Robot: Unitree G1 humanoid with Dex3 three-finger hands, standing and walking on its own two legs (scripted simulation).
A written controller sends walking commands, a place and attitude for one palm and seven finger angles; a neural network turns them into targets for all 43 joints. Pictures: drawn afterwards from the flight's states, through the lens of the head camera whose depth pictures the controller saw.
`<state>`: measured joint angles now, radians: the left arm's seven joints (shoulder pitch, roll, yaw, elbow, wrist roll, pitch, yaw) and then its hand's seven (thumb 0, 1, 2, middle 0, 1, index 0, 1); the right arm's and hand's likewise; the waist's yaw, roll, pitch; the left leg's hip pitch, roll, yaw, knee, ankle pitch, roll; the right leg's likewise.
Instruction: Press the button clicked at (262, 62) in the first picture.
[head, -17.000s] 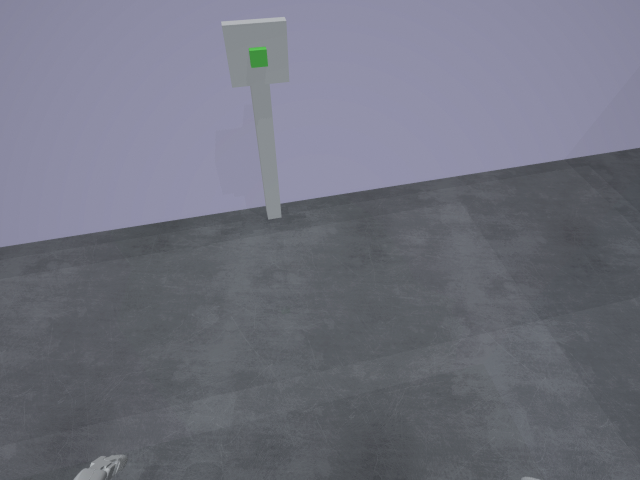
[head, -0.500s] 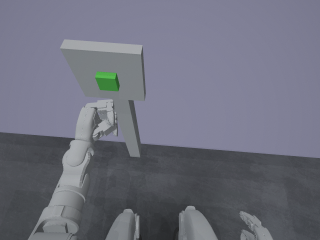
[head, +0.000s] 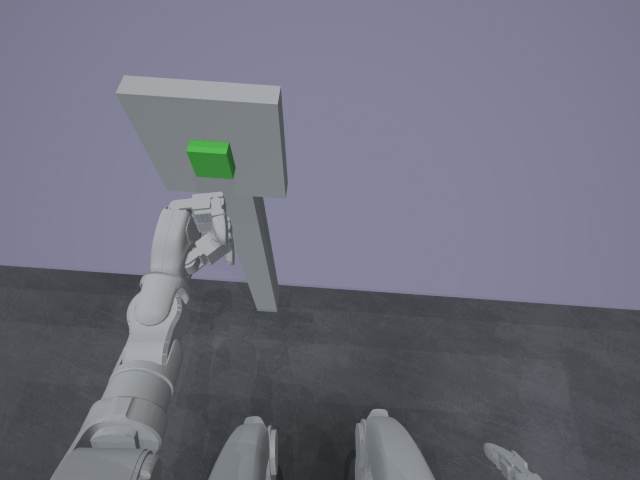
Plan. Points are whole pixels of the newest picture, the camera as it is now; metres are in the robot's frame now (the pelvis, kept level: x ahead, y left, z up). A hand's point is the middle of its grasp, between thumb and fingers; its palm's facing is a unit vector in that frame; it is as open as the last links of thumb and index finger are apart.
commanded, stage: aim a knuckle at the button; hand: left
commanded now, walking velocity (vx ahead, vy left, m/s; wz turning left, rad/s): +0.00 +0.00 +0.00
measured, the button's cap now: (212, 157) +0.50 +0.14 +0.06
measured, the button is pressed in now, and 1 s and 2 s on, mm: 0 3 8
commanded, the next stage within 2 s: press the button with the knuckle in 0.24 s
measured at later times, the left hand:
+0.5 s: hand (228, 236) +0.41 +0.11 +0.03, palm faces -0.12 -0.99 -0.04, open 3.1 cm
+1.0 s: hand (232, 207) +0.45 +0.11 +0.03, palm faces -0.12 -0.99 -0.04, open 3.1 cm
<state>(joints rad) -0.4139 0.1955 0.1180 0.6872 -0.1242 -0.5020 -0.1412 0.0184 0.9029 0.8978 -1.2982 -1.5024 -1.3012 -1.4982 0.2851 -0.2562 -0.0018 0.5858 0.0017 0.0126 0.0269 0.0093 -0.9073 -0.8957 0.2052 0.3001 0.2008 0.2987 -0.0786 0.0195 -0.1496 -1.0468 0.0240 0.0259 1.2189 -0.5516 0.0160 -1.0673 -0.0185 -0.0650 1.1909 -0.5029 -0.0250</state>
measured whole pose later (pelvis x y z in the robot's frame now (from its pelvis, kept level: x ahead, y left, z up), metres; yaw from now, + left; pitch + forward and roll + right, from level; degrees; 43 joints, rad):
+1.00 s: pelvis +0.00 +0.00 -0.01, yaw +0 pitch +24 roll -1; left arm -0.66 0.25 0.20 0.93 -0.09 -0.52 -0.14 0.02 0.88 0.90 -1.30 -1.50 -1.33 -1.50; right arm 0.31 -0.25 0.01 0.61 -0.01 0.04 0.03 0.01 -0.91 -0.90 0.21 0.30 0.20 0.30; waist -0.12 0.03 -0.14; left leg -1.11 0.03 0.02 1.25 -0.56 0.02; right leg -1.13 -0.02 -0.07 1.21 -0.50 -0.02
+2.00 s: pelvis -0.05 +0.01 -0.03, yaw +0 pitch +25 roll -3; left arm -0.95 0.33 0.19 1.19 -0.05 -0.51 -0.09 0.03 0.84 0.94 -1.30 -1.50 -1.48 -1.50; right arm 0.33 -0.27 0.05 0.64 -0.03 0.00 0.02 0.01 -0.91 -0.90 0.21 0.30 0.20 0.30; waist -0.18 0.03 -0.13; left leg -1.27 0.01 0.00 1.34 -0.51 0.04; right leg -1.26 -0.03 -0.09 1.27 -0.44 -0.01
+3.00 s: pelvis +0.01 +0.00 +0.00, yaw +1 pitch +20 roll -1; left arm -0.18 0.18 0.05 0.37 -0.16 -0.41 -0.16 0.02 0.90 0.90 -1.30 -1.50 -1.30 -1.50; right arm 0.20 -0.23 0.01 0.51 0.01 0.04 0.01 0.01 -0.91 -0.90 0.20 0.30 0.20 0.30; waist -0.03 0.03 -0.13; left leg -0.98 0.02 0.01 1.21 -0.57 0.01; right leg -1.00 -0.01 -0.07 1.18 -0.53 -0.03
